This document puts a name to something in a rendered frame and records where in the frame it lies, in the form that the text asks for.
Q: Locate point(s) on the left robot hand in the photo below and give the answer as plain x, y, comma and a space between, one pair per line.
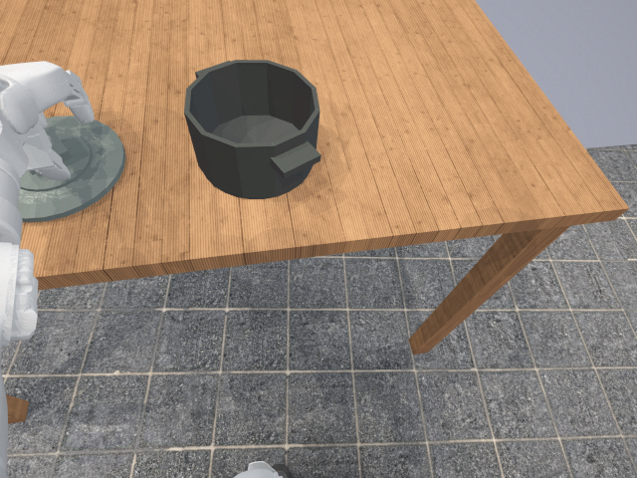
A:
49, 85

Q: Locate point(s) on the left robot forearm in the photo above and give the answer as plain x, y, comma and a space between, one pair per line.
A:
18, 113

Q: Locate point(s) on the lid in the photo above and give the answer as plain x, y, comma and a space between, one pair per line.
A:
97, 162

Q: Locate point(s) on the knob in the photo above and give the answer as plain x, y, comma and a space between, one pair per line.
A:
57, 147

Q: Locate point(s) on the left robot upper arm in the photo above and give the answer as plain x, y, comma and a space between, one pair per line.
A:
18, 318

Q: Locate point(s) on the left robot shin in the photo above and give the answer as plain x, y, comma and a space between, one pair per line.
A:
260, 465

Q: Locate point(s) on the table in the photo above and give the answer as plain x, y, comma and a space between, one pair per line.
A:
430, 129

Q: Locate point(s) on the pot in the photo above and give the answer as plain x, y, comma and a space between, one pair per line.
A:
254, 127

